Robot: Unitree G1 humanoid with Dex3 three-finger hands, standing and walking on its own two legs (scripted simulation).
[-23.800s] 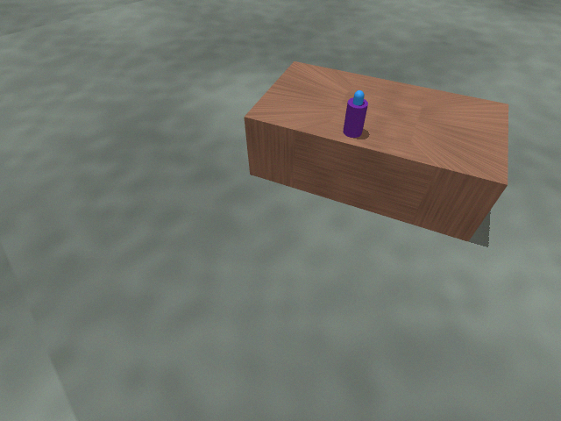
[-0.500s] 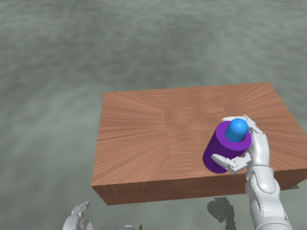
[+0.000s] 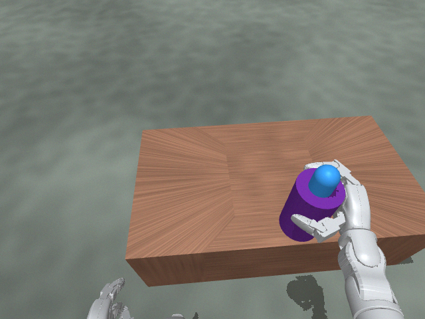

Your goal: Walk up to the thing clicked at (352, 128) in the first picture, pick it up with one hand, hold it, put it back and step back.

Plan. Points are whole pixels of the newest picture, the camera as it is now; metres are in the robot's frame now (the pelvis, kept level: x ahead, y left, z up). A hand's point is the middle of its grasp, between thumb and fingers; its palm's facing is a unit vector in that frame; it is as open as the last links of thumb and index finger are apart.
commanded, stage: hold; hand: right
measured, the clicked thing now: (312, 200) +0.32 -0.16 +0.05
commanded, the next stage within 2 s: crouch in 0.44 s
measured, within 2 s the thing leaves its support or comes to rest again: neither
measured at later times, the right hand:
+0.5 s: hand (317, 199) +0.32 -0.16 +0.06, palm faces +0.11 +0.99 -0.02, open 11.2 cm
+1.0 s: hand (301, 203) +0.36 -0.17 -0.03, palm faces +0.10 +1.00 +0.00, open 11.3 cm
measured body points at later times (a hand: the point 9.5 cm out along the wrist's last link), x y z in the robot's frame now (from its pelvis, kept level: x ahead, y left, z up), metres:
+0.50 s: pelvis +0.00 +0.00 +0.00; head +0.03 +0.00 +0.45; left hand +0.14 +0.24 -0.11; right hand +0.31 -0.22 +0.06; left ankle +0.05 +0.15 -0.71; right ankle -0.02 -0.14 -0.71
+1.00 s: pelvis -0.02 +0.00 -0.05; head +0.08 -0.01 +0.39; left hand +0.12 +0.26 -0.15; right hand +0.35 -0.22 -0.03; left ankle +0.05 +0.15 -0.71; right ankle -0.02 -0.14 -0.71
